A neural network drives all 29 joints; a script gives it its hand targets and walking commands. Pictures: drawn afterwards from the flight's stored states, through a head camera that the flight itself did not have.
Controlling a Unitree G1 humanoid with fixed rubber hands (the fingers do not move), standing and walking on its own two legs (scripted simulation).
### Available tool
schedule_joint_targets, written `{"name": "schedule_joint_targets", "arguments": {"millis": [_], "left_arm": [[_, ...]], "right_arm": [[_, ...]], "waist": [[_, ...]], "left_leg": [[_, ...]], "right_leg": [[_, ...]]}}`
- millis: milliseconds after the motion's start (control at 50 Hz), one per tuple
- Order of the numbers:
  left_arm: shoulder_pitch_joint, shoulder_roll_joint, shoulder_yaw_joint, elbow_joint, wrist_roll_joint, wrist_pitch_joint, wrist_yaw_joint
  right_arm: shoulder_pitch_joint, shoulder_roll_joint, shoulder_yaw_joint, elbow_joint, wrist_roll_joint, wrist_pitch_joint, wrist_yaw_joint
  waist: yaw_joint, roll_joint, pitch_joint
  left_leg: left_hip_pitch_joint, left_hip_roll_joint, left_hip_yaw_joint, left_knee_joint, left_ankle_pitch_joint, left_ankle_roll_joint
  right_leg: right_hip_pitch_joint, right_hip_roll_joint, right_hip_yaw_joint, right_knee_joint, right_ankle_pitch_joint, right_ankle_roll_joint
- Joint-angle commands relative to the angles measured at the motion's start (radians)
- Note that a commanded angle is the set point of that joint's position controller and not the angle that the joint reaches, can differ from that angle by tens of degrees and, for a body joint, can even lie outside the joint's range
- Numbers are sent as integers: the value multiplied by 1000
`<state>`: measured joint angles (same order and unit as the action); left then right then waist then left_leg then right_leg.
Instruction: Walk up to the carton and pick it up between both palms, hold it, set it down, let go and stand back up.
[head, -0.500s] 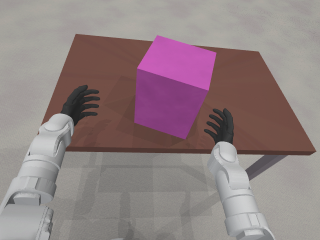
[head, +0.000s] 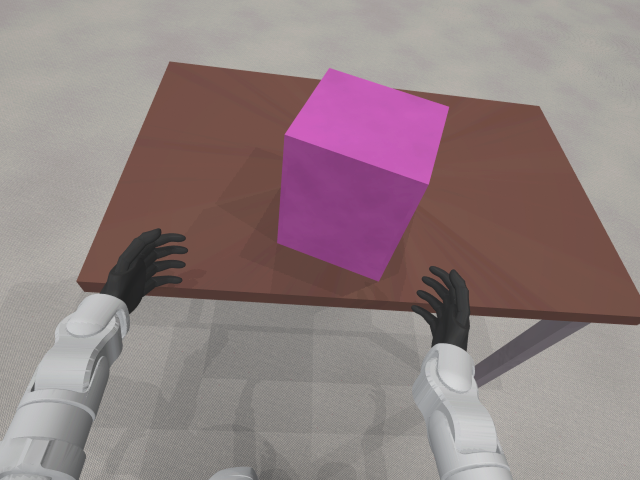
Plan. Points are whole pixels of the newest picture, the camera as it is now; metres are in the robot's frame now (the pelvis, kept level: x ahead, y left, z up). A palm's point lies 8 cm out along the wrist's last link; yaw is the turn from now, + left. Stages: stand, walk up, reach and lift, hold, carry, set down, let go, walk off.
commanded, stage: set down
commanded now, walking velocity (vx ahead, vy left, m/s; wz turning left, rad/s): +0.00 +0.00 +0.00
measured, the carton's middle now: (355, 181) +0.53 -0.04 +0.02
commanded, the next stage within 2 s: let go in 1.38 s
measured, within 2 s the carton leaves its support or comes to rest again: neither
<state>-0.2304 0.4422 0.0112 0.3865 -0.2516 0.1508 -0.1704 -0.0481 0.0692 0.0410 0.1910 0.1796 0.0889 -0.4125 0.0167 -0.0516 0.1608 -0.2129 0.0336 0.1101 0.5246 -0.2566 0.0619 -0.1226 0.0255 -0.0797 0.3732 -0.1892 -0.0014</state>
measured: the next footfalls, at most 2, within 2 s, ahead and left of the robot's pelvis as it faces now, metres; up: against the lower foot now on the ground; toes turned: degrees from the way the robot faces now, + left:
none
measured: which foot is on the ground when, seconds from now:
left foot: down 0.00-1.00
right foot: down 0.00-1.00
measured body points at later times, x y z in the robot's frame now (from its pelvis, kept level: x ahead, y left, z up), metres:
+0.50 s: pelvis +0.01 -0.01 +0.00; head +0.04 +0.02 +0.45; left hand +0.26 +0.23 -0.04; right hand +0.24 -0.19 -0.02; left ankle +0.02 +0.07 -0.74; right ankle +0.01 -0.12 -0.74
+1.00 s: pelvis +0.02 -0.03 +0.00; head +0.04 +0.00 +0.45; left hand +0.22 +0.22 -0.07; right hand +0.22 -0.22 -0.05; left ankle +0.02 +0.07 -0.74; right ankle +0.01 -0.12 -0.74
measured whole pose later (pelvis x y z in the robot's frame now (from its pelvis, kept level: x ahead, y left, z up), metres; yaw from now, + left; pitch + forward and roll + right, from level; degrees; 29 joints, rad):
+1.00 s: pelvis +0.02 -0.03 +0.00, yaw +0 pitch -3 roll -1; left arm 0.15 0.33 -0.02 0.45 -0.13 0.07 -0.09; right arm 0.20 -0.06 0.00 0.46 0.07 -0.07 -0.12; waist 0.02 -0.04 0.10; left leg -0.14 0.02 0.11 0.43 -0.24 0.03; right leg -0.09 0.02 -0.08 0.39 -0.24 -0.03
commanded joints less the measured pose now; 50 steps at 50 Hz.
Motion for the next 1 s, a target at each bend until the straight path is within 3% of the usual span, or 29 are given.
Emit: {"name": "schedule_joint_targets", "arguments": {"millis": [0,80,100,140,180,200,220,240,260,280,320,380,400,440,460,480,520,560,600,620,640,680,700,760,780,800,820,840,980], "left_arm": [[-289,186,32,-251,-46,-109,21],[-161,173,34,-167,-29,-123,10],[-65,126,38,-147,19,-107,14],[-150,150,23,-177,-10,-118,12],[-10,98,22,-152,27,-118,24],[-34,101,22,-140,35,-113,22],[-62,108,24,-157,31,-121,27],[-55,129,10,-170,5,-139,20],[-6,97,4,-149,20,-141,30],[-1,128,24,-210,1,-165,30],[52,102,16,-161,29,-163,32],[80,131,32,-117,33,-164,32],[11,159,31,-155,7,-171,31],[110,117,26,-146,31,-151,43],[108,142,40,-201,12,-162,35],[135,126,44,-186,23,-162,38],[71,138,31,-127,12,-157,27],[216,101,30,-124,34,-140,30],[215,90,19,-108,41,-134,28],[163,110,20,-109,33,-137,19],[182,99,13,-89,39,-128,21],[134,106,1,-110,36,-120,30],[194,106,-2,-98,30,-114,27],[187,76,9,-139,71,-102,54],[216,68,4,-113,76,-92,54],[204,71,19,-144,83,-103,66],[349,28,20,-115,117,-89,76],[271,42,35,-121,111,-101,73],[294,13,25,-54,137,-120,77]], "right_arm": [[-223,-33,-42,-209,-34,-88,21],[-146,-41,-15,-105,-37,-91,35],[-54,-58,-12,-31,-31,-92,47],[-141,-72,-47,-60,-36,-109,56],[-35,-89,-40,-2,-39,-126,81],[-47,-95,-62,5,-42,-134,89],[-87,-109,-66,-12,-45,-145,103],[-74,-92,-76,-68,-51,-159,99],[-53,-111,-68,-19,-56,-161,119],[-43,-94,-67,-109,-48,-185,122],[5,-108,-58,-37,-53,-183,143],[24,-111,-31,-41,-48,-161,163],[-37,-109,-44,-108,-57,-159,161],[45,-124,-10,-46,-45,-140,175],[76,-100,-12,-117,-34,-154,170],[84,-105,-1,-81,-37,-158,173],[16,-114,-17,-81,-55,-159,172],[125,-130,3,-50,-49,-150,182],[144,-133,-14,-10,-52,-153,187],[118,-131,-37,-29,-64,-155,181],[118,-132,-17,-10,-69,-150,184],[87,-142,-42,-15,-83,-144,189],[149,-120,-32,-14,-83,-132,184],[124,-166,-51,34,-80,-131,215],[145,-172,-51,43,-92,-130,226],[132,-182,-62,36,-92,-144,242],[229,-196,-41,90,-93,-148,259],[164,-193,-59,67,-96,-166,265],[182,-202,-58,162,-121,-222,303]], "waist": [[-37,214,-438],[-39,191,-396],[-36,231,-352],[-57,221,-362],[-42,230,-317],[-61,232,-316],[-49,227,-330],[-75,185,-360],[-49,208,-335],[-36,170,-384],[-48,177,-357],[-19,156,-314],[-20,130,-349],[6,171,-338],[-4,144,-377],[12,166,-337],[-7,136,-323],[12,131,-302],[0,155,-251],[-21,141,-259],[-9,130,-224],[-25,147,-236],[-36,119,-194],[-3,194,-224],[-26,160,-219],[-4,185,-257],[2,172,-224],[1,139,-251],[-14,100,-212]], "left_leg": [[171,68,-140,-74,242,-101],[170,59,-143,-77,272,-93],[200,64,-158,-87,335,-113],[173,64,-160,-89,299,-112],[182,67,-172,-103,340,-124],[199,60,-169,-94,366,-134],[186,62,-171,-89,371,-137],[167,51,-158,-87,320,-121],[163,56,-166,-100,326,-127],[163,50,-150,-90,325,-110],[155,46,-156,-102,332,-110],[84,37,-137,-121,230,-86],[51,32,-123,-127,192,-72],[80,36,-127,-138,253,-81],[105,30,-110,-125,279,-71],[108,29,-114,-121,320,-81],[105,22,-103,-116,258,-75],[128,31,-108,-135,250,-71],[107,33,-110,-139,233,-73],[89,27,-102,-145,179,-64],[78,24,-96,-149,169,-62],[52,28,-94,-165,96,-59],[46,25,-94,-170,83,-51],[101,43,-97,-169,192,-81],[119,39,-94,-169,208,-78],[121,42,-94,-168,230,-86],[157,44,-99,-168,305,-89],[155,34,-86,-157,332,-88],[151,11,-71,-168,285,-72]], "right_leg": [[-7,-25,63,-14,79,-34],[12,-31,68,-17,101,-41],[23,-23,62,-18,134,-48],[-11,-19,58,-22,71,-40],[10,-10,52,-21,91,-42],[-2,-12,51,-30,102,-36],[-7,-10,47,-23,95,-34],[7,-18,54,-27,115,-27],[-5,-11,48,-15,99,-36],[3,-14,57,-17,113,-33],[29,-12,55,-11,128,-32],[58,-31,76,-2,87,-33],[60,-38,82,0,80,-24],[67,-34,78,9,117,-37],[82,-39,90,-3,152,-32],[63,-38,86,1,160,-34],[21,-43,88,-18,104,-27],[24,-33,81,-22,89,-43],[10,-39,77,-19,75,-48],[23,-47,82,-30,57,-42],[26,-47,84,-30,53,-45],[16,-48,76,-30,13,-43],[46,-56,81,-33,38,-44],[2,-31,58,-18,35,-54],[14,-31,57,-34,63,-50],[11,-26,56,-24,56,-52],[34,-17,50,-29,105,-59],[12,-21,57,-38,111,-45],[33,-37,75,-57,132,-34]]}}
